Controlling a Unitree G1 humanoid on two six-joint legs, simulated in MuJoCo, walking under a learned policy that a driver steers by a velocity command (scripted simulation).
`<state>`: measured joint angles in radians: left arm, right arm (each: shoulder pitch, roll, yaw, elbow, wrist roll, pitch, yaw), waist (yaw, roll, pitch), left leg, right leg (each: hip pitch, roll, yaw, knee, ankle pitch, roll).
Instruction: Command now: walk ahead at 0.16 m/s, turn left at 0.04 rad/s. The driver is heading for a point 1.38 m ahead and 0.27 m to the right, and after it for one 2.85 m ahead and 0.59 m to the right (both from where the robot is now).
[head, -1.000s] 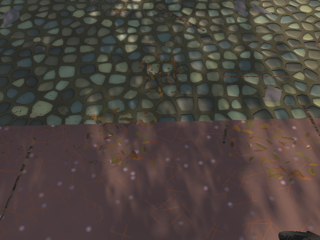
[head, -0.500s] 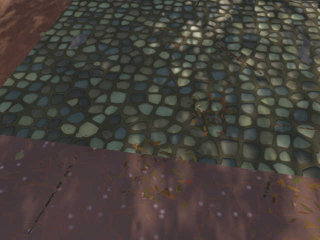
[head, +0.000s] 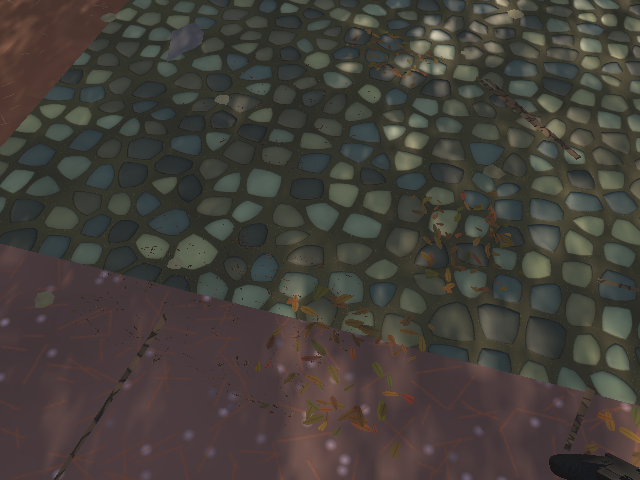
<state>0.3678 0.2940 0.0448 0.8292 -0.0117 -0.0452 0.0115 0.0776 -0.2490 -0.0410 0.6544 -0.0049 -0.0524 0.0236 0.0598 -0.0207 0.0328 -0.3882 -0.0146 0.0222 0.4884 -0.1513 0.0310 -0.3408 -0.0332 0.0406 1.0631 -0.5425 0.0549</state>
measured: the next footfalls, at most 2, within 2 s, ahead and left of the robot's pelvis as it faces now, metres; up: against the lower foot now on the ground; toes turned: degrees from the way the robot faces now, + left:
right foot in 0.22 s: +0.13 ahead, -0.14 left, +0.00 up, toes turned +0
left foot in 1.96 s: +0.53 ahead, +0.09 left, +0.00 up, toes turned +2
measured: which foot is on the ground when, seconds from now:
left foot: down 0.00-1.00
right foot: up 0.00-0.20, down 0.22-1.00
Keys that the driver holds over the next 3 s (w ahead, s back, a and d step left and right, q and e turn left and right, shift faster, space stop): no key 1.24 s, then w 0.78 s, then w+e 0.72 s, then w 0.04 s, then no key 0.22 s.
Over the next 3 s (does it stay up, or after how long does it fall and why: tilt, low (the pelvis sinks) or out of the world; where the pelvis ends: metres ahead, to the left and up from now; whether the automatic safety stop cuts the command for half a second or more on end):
stays up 0.93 -0.11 -0.01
